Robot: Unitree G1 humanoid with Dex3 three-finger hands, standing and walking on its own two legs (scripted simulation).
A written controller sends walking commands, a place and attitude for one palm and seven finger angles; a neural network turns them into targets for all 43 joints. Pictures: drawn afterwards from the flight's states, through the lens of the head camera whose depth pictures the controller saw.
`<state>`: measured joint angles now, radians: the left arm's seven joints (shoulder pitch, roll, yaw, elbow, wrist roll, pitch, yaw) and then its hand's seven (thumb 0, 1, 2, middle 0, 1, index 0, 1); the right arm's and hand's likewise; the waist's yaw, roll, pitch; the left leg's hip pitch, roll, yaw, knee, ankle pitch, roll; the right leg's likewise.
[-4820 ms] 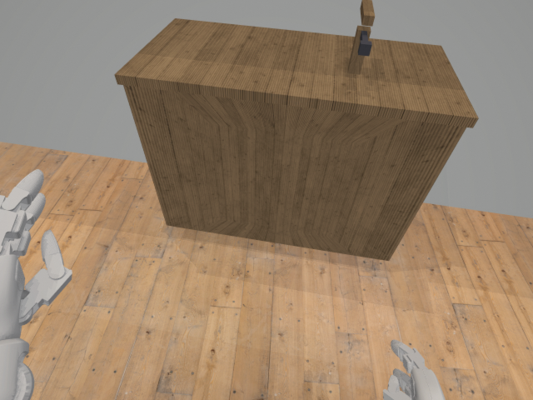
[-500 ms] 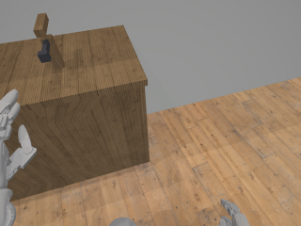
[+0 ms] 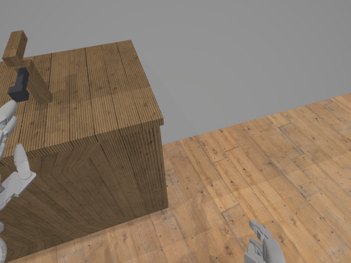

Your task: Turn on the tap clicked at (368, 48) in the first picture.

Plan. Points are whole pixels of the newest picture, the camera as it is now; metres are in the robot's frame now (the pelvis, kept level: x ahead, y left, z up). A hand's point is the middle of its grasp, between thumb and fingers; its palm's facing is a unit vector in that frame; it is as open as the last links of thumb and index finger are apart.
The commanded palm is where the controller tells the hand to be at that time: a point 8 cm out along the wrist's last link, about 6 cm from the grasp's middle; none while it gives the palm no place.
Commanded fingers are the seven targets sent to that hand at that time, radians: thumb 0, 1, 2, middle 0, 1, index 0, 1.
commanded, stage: come to a stop and stand still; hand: left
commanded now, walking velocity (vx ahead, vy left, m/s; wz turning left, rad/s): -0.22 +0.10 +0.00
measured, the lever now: (19, 93) +0.43 +0.39 +0.16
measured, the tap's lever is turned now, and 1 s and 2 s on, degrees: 0 0 0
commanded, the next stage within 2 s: look again from close up in 1.64 s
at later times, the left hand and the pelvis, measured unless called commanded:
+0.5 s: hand (28, 175) +0.22 +0.24 +0.18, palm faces +0.40 -0.83 -0.40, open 7.4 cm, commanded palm +0.16 +0.28 +0.19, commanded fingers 0.00 0.90 0.90 -0.20 -0.30 -0.20 -0.30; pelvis +0.00 +0.00 +0.01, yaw -1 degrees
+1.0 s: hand (28, 175) +0.22 +0.25 +0.18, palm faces +0.35 -0.87 -0.34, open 7.4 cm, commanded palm +0.16 +0.28 +0.19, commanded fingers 0.00 0.90 0.90 -0.20 -0.30 -0.20 -0.30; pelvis -0.02 +0.01 +0.02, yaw -3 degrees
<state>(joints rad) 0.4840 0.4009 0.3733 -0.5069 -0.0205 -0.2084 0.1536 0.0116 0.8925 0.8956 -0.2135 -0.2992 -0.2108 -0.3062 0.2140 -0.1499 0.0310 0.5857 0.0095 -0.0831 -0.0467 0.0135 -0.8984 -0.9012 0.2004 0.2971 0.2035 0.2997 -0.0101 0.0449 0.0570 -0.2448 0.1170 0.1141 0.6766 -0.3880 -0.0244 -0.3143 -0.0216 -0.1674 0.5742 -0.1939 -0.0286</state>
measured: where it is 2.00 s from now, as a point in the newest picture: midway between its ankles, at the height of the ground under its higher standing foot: outside the picture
